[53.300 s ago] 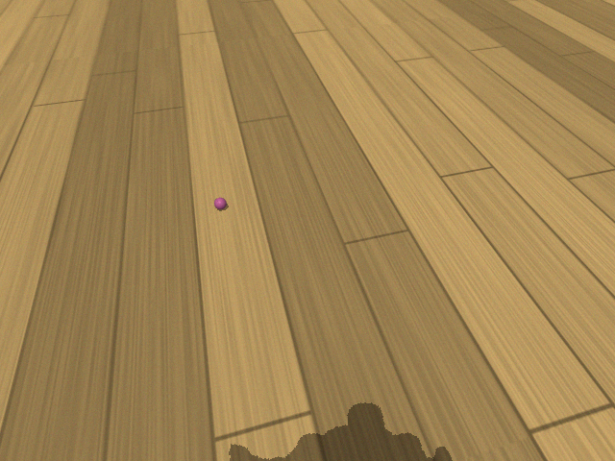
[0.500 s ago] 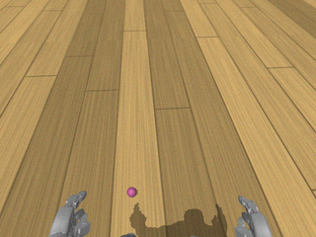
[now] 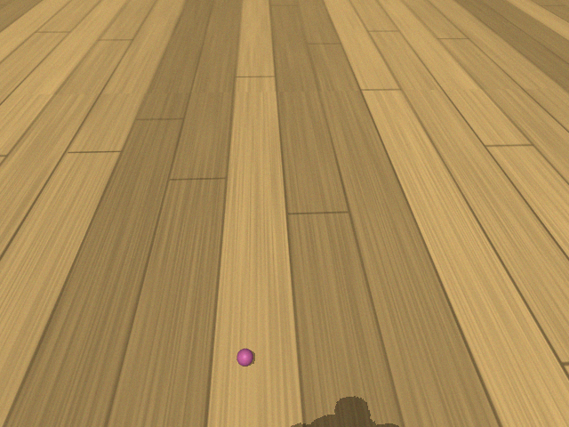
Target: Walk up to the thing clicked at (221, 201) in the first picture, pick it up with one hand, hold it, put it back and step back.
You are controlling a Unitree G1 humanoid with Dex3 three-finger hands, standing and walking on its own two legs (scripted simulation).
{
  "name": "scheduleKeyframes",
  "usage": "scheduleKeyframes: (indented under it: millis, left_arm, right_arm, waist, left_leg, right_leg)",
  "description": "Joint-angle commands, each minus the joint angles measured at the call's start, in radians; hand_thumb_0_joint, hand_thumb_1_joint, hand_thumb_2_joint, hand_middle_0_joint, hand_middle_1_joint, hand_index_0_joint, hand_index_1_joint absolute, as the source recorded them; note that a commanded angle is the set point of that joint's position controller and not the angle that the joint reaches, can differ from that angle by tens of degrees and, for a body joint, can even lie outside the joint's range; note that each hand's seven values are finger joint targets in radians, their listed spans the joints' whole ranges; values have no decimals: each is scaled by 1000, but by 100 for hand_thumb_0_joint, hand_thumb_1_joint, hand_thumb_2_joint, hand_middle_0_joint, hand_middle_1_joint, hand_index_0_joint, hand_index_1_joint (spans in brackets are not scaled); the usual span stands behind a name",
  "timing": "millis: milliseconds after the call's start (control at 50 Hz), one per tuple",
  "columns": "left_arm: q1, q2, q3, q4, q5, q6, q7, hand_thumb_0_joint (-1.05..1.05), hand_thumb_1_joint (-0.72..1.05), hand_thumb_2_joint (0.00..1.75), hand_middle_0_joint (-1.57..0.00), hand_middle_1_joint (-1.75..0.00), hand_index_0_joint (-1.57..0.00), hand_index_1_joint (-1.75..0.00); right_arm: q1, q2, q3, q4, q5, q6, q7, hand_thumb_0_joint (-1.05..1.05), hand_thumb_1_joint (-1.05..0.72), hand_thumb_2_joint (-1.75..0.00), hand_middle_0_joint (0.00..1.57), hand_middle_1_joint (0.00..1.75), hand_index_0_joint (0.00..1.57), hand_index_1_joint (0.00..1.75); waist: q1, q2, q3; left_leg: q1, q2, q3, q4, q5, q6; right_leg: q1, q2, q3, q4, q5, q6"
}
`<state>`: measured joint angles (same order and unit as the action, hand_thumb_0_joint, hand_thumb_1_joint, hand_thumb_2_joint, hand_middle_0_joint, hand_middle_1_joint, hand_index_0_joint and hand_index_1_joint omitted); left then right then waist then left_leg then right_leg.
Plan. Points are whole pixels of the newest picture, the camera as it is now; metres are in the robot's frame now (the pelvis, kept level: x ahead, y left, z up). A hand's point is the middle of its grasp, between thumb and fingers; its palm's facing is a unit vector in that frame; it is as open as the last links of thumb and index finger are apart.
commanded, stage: stand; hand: left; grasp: from above
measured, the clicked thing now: (245, 357) +0.48 +0.15 -0.74
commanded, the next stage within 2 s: step back in 1.96 s
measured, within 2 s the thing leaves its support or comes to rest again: neither
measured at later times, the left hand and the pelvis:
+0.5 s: hand out of the picture +0.03 +0.22 -0.15, palm faces +0.02 -0.94 -0.33, open 7.4 cm; pelvis -0.01 -0.01 +0.01, yaw +0 degrees
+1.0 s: hand out of the picture +0.08 +0.21 -0.15, palm faces +0.00 -0.94 -0.33, open 7.4 cm; pelvis +0.00 -0.03 +0.01, yaw +0 degrees
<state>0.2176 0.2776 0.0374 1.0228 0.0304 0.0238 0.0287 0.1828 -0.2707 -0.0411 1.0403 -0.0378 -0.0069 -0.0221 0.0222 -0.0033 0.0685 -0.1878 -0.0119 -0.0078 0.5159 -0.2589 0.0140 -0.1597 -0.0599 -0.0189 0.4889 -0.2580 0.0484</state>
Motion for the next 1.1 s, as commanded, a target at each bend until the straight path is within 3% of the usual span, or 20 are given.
scheduleKeyframes:
  millis: [0,80,140,300,340,440,620,720,880,980,1080]
  left_arm:
    - [-41,179,36,-21,2,-31,13,0,90,90,-20,-30,-20,-30]
    - [-42,179,32,14,5,-36,11,0,90,90,-20,-30,-20,-30]
    - [-45,188,32,31,5,-35,9,0,90,90,-20,-30,-20,-30]
    - [-49,192,25,54,3,-43,10,0,90,90,-20,-30,-20,-30]
    - [-57,209,29,57,-1,-40,7,0,90,90,-20,-30,-20,-30]
    - [-58,213,26,60,1,-44,4,0,90,90,-20,-30,-20,-30]
    - [-82,216,27,63,-10,-47,0,0,90,90,-20,-30,-20,-30]
    - [-96,213,25,69,-11,-45,-1,0,90,90,-20,-30,-20,-30]
    - [-121,225,24,67,-10,-48,-4,0,90,90,-20,-30,-20,-30]
    - [-131,232,25,58,-12,-54,-4,0,90,90,-20,-30,-20,-30]
    - [-145,242,26,62,-14,-51,-6,0,90,90,-20,-30,-20,-30]
  right_arm:
    - [-39,-203,-42,-41,5,-18,-14,0,-90,-90,20,30,20,30]
    - [-48,-195,-40,-23,8,-17,-10,0,-90,-90,20,30,20,30]
    - [-40,-198,-40,-8,7,-13,-8,0,-90,-90,20,30,20,30]
    - [-59,-202,-34,8,11,-12,-1,0,-90,-90,20,30,20,30]
    - [-53,-207,-32,14,11,-7,0,0,-90,-90,20,30,20,30]
    - [-60,-208,-26,16,15,-6,4,0,-90,-90,20,30,20,30]
    - [-66,-229,-15,30,17,-20,-1,0,-90,-90,20,30,20,30]
    - [-77,-231,-10,39,19,-20,-2,0,-90,-90,20,30,20,30]
    - [-84,-238,-11,47,19,-15,1,0,-90,-90,20,30,20,30]
    - [-96,-241,-9,42,20,-21,4,0,-90,-90,20,30,20,30]
    - [-91,-239,-7,51,18,-18,3,0,-90,-90,20,30,20,30]
  waist:
    - [-4,44,-17]
    - [-4,15,-8]
    - [-9,18,13]
    - [-8,-7,0]
    - [-11,-1,23]
    - [-10,-19,14]
    - [-12,16,-58]
    - [-10,8,-44]
    - [-17,-11,-23]
    - [-18,-2,-77]
    - [-22,-5,-50]
  left_leg:
    - [-21,103,-134,-217,3,18]
    - [2,99,-123,-220,44,15]
    - [-6,99,-128,-244,-23,10]
    - [43,98,-109,-220,58,11]
    - [12,96,-110,-237,-20,8]
    - [23,97,-104,-224,10,11]
    - [77,120,-95,-219,185,10]
    - [73,125,-93,-229,196,5]
    - [51,122,-85,-239,126,1]
    - [87,132,-81,-225,228,1]
    - [68,129,-80,-247,166,-5]
  right_leg:
    - [28,-39,42,-116,52,-51]
    - [34,-52,51,-154,57,-53]
    - [17,-45,47,-171,6,-47]
    - [9,-60,65,-217,8,-48]
    - [-1,-54,68,-224,-39,-46]
    - [-6,-61,78,-235,-57,-51]
    - [57,-67,72,-205,147,-53]
    - [59,-64,67,-206,141,-54]
    - [46,-64,77,-236,76,-52]
    - [81,-74,74,-218,209,-55]
    - [63,-66,74,-229,128,-56]
